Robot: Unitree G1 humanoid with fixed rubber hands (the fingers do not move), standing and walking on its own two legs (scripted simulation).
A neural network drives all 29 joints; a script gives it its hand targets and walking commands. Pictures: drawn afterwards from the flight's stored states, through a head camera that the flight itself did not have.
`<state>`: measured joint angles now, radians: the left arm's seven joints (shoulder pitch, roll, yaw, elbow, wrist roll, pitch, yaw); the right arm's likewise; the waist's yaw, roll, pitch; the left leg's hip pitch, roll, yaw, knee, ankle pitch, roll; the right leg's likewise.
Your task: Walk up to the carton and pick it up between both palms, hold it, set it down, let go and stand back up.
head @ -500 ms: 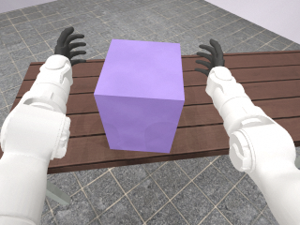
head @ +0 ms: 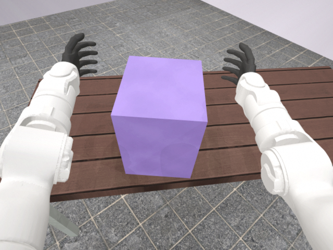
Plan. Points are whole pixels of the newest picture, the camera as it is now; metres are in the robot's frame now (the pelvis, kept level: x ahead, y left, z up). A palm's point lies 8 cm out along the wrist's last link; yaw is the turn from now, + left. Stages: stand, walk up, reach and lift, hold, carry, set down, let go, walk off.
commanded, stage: set down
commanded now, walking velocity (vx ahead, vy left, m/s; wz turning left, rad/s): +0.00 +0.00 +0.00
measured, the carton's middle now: (161, 120) +0.48 -0.05 +0.00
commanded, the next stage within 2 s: none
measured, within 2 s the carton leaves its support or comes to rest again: neither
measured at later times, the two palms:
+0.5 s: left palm (67, 100) +0.45 +0.18 +0.14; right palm (242, 108) +0.38 -0.23 +0.13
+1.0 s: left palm (64, 134) +0.40 +0.20 +0.09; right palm (237, 136) +0.34 -0.21 +0.08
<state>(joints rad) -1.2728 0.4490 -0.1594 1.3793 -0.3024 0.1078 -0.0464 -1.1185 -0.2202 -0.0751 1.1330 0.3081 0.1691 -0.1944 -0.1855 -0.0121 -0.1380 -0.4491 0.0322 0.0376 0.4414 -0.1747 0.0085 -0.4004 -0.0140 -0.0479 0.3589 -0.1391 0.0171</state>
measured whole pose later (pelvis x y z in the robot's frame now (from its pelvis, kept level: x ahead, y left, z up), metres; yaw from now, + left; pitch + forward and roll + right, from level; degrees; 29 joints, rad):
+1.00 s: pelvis -0.01 +0.00 +0.00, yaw -1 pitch +2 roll -1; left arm -0.67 0.39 0.00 0.91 -0.24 0.01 -0.08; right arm -0.52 -0.12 -0.03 0.68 0.24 0.04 -0.25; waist -0.08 -0.02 -0.01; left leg -0.30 0.04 0.04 0.45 -0.19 0.00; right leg -0.27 0.00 -0.02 0.39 -0.15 0.01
